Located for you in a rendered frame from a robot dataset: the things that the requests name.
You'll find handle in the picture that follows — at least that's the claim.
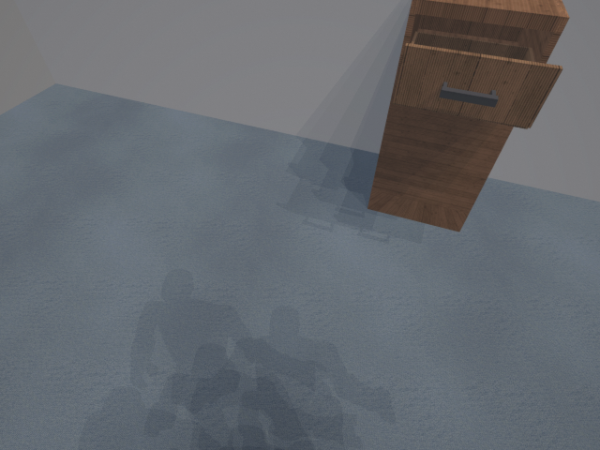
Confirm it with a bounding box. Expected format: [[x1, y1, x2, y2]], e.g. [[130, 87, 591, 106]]
[[440, 82, 499, 107]]

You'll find cabinet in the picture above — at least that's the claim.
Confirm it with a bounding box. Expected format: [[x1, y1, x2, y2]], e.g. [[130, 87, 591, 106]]
[[367, 0, 570, 232]]

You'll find drawer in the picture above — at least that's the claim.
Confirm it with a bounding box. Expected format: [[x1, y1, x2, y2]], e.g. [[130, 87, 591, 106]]
[[393, 31, 563, 129]]

